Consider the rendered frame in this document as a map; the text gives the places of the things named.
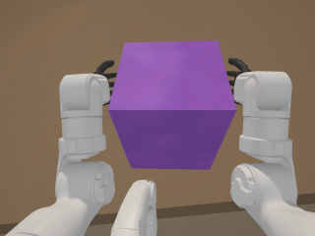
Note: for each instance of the robot right forearm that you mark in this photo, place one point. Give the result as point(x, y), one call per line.
point(266, 100)

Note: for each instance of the robot left forearm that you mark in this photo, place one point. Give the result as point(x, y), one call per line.
point(81, 99)

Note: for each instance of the robot left hand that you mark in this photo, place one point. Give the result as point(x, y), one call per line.
point(99, 71)

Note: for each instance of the left robot upper arm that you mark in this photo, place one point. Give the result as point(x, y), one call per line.
point(82, 188)

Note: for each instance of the robot left shin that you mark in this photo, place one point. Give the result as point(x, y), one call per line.
point(152, 221)

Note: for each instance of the robot left thigh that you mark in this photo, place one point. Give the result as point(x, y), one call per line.
point(132, 217)

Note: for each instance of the robot right hand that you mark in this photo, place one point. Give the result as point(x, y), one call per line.
point(243, 69)

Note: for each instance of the right robot upper arm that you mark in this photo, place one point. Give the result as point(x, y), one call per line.
point(268, 192)

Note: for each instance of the carton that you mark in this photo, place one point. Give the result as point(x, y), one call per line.
point(171, 104)

